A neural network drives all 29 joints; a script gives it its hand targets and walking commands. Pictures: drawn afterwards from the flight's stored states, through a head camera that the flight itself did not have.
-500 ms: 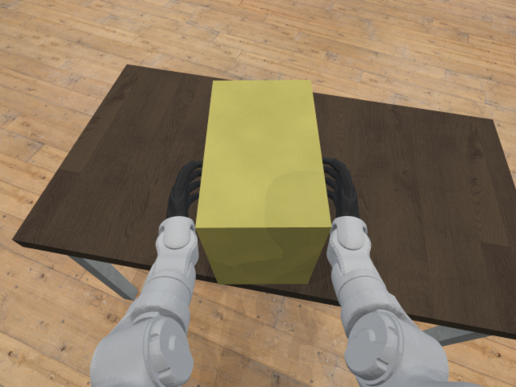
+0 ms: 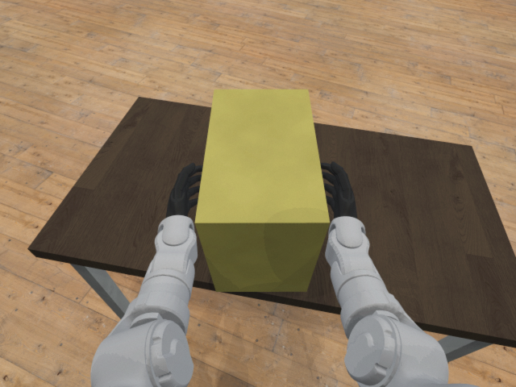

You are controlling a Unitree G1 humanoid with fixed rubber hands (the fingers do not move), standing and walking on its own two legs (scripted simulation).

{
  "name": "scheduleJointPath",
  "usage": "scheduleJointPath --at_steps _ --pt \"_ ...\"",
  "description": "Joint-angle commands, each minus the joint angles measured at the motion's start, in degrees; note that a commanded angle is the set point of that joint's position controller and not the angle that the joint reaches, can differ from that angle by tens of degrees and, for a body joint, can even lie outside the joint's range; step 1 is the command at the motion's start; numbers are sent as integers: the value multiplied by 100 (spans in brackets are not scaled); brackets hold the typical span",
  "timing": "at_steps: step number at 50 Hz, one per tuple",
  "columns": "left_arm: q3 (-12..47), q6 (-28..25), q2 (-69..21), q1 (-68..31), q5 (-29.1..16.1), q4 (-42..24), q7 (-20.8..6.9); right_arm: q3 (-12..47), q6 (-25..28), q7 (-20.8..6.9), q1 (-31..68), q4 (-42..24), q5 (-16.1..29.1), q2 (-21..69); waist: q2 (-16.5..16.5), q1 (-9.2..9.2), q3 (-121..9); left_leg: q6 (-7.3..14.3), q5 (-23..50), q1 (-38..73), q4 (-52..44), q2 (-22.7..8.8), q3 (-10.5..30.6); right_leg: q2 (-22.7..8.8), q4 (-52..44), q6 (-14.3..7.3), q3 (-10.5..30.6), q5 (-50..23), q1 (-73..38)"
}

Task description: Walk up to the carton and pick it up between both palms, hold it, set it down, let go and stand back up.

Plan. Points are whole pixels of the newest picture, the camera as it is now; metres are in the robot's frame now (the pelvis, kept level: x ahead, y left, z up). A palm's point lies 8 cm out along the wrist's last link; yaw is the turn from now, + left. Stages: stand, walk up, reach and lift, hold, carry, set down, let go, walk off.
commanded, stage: reach and lift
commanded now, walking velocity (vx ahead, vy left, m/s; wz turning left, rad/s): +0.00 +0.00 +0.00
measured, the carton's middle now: (261, 192) +0.47 +0.00 +0.00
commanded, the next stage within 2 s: none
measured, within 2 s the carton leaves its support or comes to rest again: neither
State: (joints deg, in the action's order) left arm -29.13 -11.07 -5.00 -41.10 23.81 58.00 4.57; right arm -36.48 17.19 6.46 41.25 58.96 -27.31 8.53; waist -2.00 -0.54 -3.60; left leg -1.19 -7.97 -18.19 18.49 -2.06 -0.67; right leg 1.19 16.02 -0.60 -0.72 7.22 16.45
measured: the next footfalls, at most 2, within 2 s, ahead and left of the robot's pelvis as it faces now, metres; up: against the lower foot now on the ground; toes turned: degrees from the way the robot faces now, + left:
none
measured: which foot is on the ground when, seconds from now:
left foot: down 0.00-1.00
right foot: down 0.00-1.00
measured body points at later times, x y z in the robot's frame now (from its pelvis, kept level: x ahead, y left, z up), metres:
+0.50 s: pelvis +0.00 +0.00 +0.00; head +0.01 +0.03 +0.45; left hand +0.40 +0.14 +0.08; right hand +0.39 -0.13 +0.08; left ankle +0.01 +0.13 -0.75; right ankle +0.00 -0.11 -0.75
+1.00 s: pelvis -0.01 +0.01 +0.00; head -0.04 +0.04 +0.45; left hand +0.37 +0.16 +0.13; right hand +0.37 -0.11 +0.12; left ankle +0.01 +0.13 -0.75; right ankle +0.00 -0.11 -0.75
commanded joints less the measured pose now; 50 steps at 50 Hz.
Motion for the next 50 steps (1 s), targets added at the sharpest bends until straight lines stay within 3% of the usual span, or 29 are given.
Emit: scheduleJointPath --at_steps 1,11,25,32,36,43,50 --pt "1438 -29 -2932 -3375 149 -458 -595 1699 230 -842 2979 -31 -227 2869 265 26 -2543 -103 854 817 -139 93 -654 -36 143 150 -402 -1552 -1659" --pt "1911 461 -3101 -3091 -74 -1017 -631 2307 27 -822 2912 -355 347 2812 284 16 -2422 -159 1397 1284 -34 117 -607 33 80 158 -417 -1900 -1897" --pt "2862 1407 -3363 -2772 -542 -2146 -791 3631 -529 -639 2951 -1253 1639 2714 223 -95 -2182 -165 1732 1686 31 241 -413 87 35 249 -394 -2304 -2273" --pt "3215 2102 -3422 -2537 -684 -2764 -968 4175 -978 -468 3013 -1874 2233 2608 167 -172 -1785 -129 1411 1814 -56 310 -301 80 -75 301 -387 -1879 -2246" --pt "3156 2368 -3381 -2407 -627 -3014 -1043 4214 -1155 -441 2973 -2007 2469 2395 261 -176 -1553 -120 1076 1943 -135 304 -280 84 -186 262 -456 -1130 -1940" --pt "3375 2750 -3393 -2445 -728 -3434 -1100 4298 -1295 -372 3113 -2418 2627 2297 267 -287 -1334 -116 812 2102 -153 309 -274 100 -266 224 -519 -590 -1787" --pt "3571 3114 -3370 -2403 -828 -3873 -1158 4567 -1451 -300 3216 -2857 2825 2260 247 -337 -1392 -83 826 2194 -130 322 -238 107 -234 237 -548 -584 -1870"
